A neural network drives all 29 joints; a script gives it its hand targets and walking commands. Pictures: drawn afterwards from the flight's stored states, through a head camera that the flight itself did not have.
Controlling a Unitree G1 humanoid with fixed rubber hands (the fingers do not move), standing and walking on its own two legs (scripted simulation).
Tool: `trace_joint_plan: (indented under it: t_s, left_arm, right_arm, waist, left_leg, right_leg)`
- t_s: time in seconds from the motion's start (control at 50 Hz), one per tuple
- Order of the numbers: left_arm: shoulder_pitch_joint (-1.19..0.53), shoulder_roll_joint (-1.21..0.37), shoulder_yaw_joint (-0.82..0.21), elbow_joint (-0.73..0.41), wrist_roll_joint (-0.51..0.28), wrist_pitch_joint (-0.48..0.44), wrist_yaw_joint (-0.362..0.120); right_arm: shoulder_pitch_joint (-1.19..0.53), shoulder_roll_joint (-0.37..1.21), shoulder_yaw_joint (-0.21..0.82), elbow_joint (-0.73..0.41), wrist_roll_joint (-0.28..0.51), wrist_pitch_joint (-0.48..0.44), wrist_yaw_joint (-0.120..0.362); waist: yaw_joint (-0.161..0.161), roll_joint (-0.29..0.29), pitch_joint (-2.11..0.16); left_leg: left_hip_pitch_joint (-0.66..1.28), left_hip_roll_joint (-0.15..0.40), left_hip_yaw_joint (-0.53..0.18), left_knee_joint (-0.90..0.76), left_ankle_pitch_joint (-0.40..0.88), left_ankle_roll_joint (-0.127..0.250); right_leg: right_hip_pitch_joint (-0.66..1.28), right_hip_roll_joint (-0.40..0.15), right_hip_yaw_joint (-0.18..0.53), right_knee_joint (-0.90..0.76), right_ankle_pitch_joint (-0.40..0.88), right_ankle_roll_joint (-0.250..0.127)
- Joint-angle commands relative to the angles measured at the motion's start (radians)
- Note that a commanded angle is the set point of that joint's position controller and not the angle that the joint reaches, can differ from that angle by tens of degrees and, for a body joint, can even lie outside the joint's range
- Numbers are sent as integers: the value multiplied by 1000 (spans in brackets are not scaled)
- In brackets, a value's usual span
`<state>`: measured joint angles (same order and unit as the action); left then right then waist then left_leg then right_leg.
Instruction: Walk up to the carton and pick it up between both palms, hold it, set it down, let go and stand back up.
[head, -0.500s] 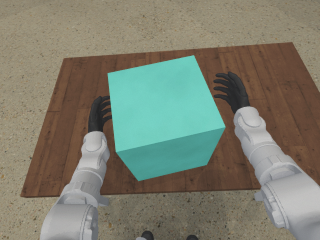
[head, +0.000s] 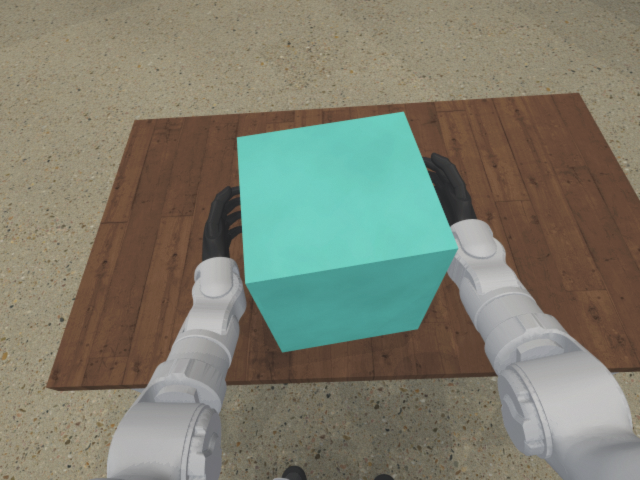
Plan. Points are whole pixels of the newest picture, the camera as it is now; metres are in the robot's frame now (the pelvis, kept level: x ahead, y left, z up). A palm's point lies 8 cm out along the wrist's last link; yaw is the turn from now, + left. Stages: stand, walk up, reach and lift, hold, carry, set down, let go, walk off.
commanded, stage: reach and lift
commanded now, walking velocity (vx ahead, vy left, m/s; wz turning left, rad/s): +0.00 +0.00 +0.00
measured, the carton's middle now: (337, 243) +0.42 +0.02 -0.01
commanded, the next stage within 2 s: none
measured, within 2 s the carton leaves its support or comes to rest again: leaves its support in 1.48 s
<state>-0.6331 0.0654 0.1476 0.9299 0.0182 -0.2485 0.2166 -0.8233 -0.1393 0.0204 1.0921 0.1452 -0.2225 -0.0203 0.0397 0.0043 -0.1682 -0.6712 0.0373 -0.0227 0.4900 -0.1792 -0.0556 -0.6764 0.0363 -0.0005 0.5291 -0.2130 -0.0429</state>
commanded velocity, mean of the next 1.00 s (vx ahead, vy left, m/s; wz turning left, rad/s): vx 0.00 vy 0.00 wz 0.00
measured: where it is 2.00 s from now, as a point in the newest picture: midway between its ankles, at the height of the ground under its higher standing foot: outside the picture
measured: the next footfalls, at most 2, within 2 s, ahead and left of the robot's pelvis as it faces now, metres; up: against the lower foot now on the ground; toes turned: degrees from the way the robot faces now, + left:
none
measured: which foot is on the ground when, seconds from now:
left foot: down 0.00-1.00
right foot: down 0.00-1.00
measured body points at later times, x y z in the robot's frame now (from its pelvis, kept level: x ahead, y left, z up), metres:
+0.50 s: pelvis +0.00 +0.00 +0.00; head +0.10 -0.01 +0.44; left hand +0.40 +0.18 +0.02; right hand +0.45 -0.12 +0.04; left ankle +0.01 +0.15 -0.73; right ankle +0.00 -0.09 -0.73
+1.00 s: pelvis +0.00 +0.00 +0.00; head +0.10 -0.01 +0.44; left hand +0.40 +0.18 +0.02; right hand +0.45 -0.12 +0.04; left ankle +0.01 +0.15 -0.73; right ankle +0.00 -0.09 -0.73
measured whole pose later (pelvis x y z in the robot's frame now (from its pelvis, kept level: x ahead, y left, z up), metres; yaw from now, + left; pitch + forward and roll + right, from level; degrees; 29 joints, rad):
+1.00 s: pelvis +0.00 +0.00 +0.00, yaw +0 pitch +21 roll +1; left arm -0.64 0.00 0.31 0.96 0.17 -0.31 0.21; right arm -0.82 -0.04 -0.29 1.09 -0.25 -0.28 -0.01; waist 0.04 0.00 -0.17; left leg -0.67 0.04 -0.02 0.48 -0.18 -0.05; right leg -0.68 0.04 0.00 0.53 -0.21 -0.04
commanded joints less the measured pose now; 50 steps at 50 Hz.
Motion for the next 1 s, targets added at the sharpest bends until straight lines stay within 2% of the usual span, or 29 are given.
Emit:
trace_joint_plan:
  t_s: [0.0, 0.04, 0.06, 0.1, 0.12, 0.16, 0.2, 0.24, 0.3, 0.34, 0.38, 0.4, 0.44, 0.52, 0.54, 0.56, 0.58, 0.64, 0.66, 0.68, 0.74, 0.8, 0.82, 0.86, 0.88, 0.9, 0.92, 0.94, 0.98]
  left_arm:
    - [-522, -230, 92, -154, 57, -76, -30]
    - [-516, -308, 96, -146, 92, -85, -53]
    - [-527, -360, 82, -143, 113, -93, -75]
    - [-542, -556, 37, -129, 177, -96, -132]
    - [-568, -657, 1, -80, 207, -94, -166]
    - [-608, -672, 1, -43, 218, -112, -184]
    - [-601, -694, -10, -27, 233, -125, -184]
    - [-618, -700, -31, -9, 234, -131, -184]
    - [-543, -662, 8, 45, 255, -142, -193]
    - [-563, -695, -11, 5, 251, -153, -188]
    - [-555, -693, -13, 18, 245, -162, -188]
    - [-575, -684, -12, 16, 244, -164, -186]
    - [-565, -676, -5, 23, 237, -166, -190]
    - [-582, -683, -13, 40, 234, -166, -186]
    - [-580, -671, 22, 38, 255, -160, -181]
    - [-580, -656, 21, 34, 256, -157, -181]
    - [-607, -665, 13, 9, 250, -161, -176]
    - [-588, -673, 10, 14, 250, -157, -172]
    - [-617, -684, -13, 7, 234, -157, -173]
    - [-584, -676, -3, 7, 236, -159, -173]
    - [-604, -674, -9, 24, 237, -153, -176]
    - [-559, -685, 4, 39, 243, -155, -177]
    - [-584, -685, -14, 34, 239, -160, -178]
    - [-553, -682, -4, 47, 247, -147, -177]
    - [-602, -703, -31, 26, 223, -157, -178]
    - [-559, -698, -19, 50, 236, -149, -178]
    - [-570, -710, -19, 38, 234, -153, -176]
    - [-614, -720, -39, 3, 232, -160, -168]
    - [-568, -702, -8, 47, 242, -147, -175]
  right_arm:
    - [-496, 75, -42, -125, -80, -50, 17]
    - [-477, 165, -61, -115, -142, -60, 30]
    - [-455, 249, -52, -115, -171, -69, 39]
    - [-442, 488, -30, -70, -258, -79, 87]
    - [-444, 620, -10, -88, -317, -88, 113]
    - [-424, 691, -49, -78, -388, -93, 126]
    - [-396, 731, -70, -62, -413, -103, 133]
    - [-393, 725, -101, -24, -436, -109, 132]
    - [-347, 752, -73, 3, -459, -116, 124]
    - [-348, 759, -88, 34, -462, -120, 126]
    - [-326, 777, -65, 47, -458, -121, 120]
    - [-341, 766, -90, 45, -463, -126, 117]
    - [-338, 773, -66, 47, -463, -127, 116]
    - [-343, 760, -87, 59, -469, -123, 113]
    - [-341, 755, -101, 72, -466, -116, 118]
    - [-335, 749, -84, 68, -479, -112, 119]
    - [-349, 748, -99, 69, -476, -116, 119]
    - [-317, 748, -101, 103, -474, -112, 112]
    - [-334, 757, -104, 83, -484, -113, 105]
    - [-337, 753, -87, 75, -474, -117, 111]
    - [-331, 774, -86, 74, -473, -111, 112]
    - [-316, 789, -62, 66, -462, -112, 110]
    - [-332, 791, -81, 63, -479, -112, 105]
    - [-327, 763, -83, 77, -481, -110, 104]
    - [-330, 775, -86, 76, -485, -118, 100]
    - [-327, 788, -71, 73, -466, -116, 103]
    - [-319, 804, -57, 74, -468, -113, 103]
    - [-313, 801, -71, 81, -473, -114, 105]
    - [-323, 800, -81, 80, -478, -107, 105]
  waist:
    - [154, -37, -739]
    - [129, -63, -740]
    - [117, -44, -724]
    - [122, -33, -691]
    - [107, -33, -669]
    - [79, -55, -672]
    - [92, -31, -724]
    - [65, -12, -704]
    - [78, -56, -651]
    - [63, -24, -667]
    - [75, -27, -681]
    - [60, -7, -690]
    - [70, -44, -656]
    - [54, -25, -650]
    - [84, -23, -637]
    - [88, -24, -616]
    - [69, -24, -649]
    - [62, -11, -636]
    - [32, -24, -661]
    - [64, -13, -648]
    - [58, -11, -618]
    - [73, -31, -638]
    - [46, -32, -666]
    - [48, -28, -608]
    - [27, -32, -646]
    - [46, -18, -634]
    - [48, -49, -640]
    - [41, -6, -685]
    - [55, -31, -642]
  left_leg:
    - [286, -35, 113, 46, 411, -27]
    - [298, -34, 108, 38, 404, -20]
    - [304, -39, 116, 38, 401, -20]
    - [313, -43, 114, 12, 413, -23]
    - [320, -45, 123, -5, 390, -19]
    - [295, -38, 116, -33, 333, -9]
    - [310, -31, 112, -31, 360, -14]
    - [320, -29, 104, -34, 345, -21]
    - [207, -40, 114, -47, 321, 0]
    - [219, -30, 109, -56, 353, -15]
    - [227, -34, 120, -49, 356, -9]
    - [210, -38, 115, -53, 331, -15]
    - [179, -36, 117, -61, 312, -3]
    - [201, -29, 111, -66, 300, -10]
    - [200, -32, 125, -64, 296, -5]
    - [196, -32, 121, -79, 272, -4]
    - [226, -29, 127, -72, 289, -9]
    - [238, -31, 114, -55, 322, -10]
    - [228, -32, 109, -56, 317, -11]
    - [223, -32, 113, -52, 321, -10]
    - [212, -31, 112, -61, 301, -7]
    - [207, -35, 115, -61, 316, -1]
    - [207, -33, 108, -61, 299, -2]
    - [221, -32, 107, -66, 302, -5]
    - [234, -35, 109, -54, 317, -8]
    - [216, -31, 105, -55, 315, -3]
    - [213, -31, 109, -48, 312, 4]
    - [211, -33, 103, -59, 313, -9]
    - [205, -31, 104, -62, 285, 4]
  right_leg:
    - [405, 5, -32, -21, 396, 42]
    - [407, 0, -32, -27, 443, 44]
    - [440, -12, -24, -30, 470, 52]
    - [483, -17, -31, -39, 499, 45]
    - [511, -23, -39, -48, 522, 46]
    - [562, -27, -41, -47, 518, 57]
    - [562, -21, -48, -41, 523, 53]
    - [547, -15, -53, -36, 524, 53]
    - [685, -37, -21, -19, 651, 76]
    - [674, -29, -29, -5, 662, 73]
    - [689, -33, -24, -15, 684, 79]
    - [681, -34, -23, -16, 649, 78]
    - [707, -39, -15, -8, 673, 88]
    - [684, -36, -27, -15, 640, 81]
    - [685, -33, -23, -29, 601, 80]
    - [673, -34, -18, -33, 581, 75]
    - [656, -28, -29, -33, 582, 72]
    - [631, -26, -30, -35, 594, 68]
    - [645, -28, -32, -32, 629, 74]
    - [652, -29, -27, -27, 617, 71]
    - [643, -32, -26, -27, 602, 73]
    - [669, -35, -12, -29, 651, 74]
    - [662, -29, -24, -28, 627, 72]
    - [637, -26, -32, -37, 597, 66]
    - [634, -26, -31, -34, 622, 69]
    - [636, -30, -23, -30, 616, 69]
    - [655, -28, -24, -28, 631, 76]
    - [651, -25, -26, -25, 611, 66]
    - [639, -29, -20, -33, 584, 71]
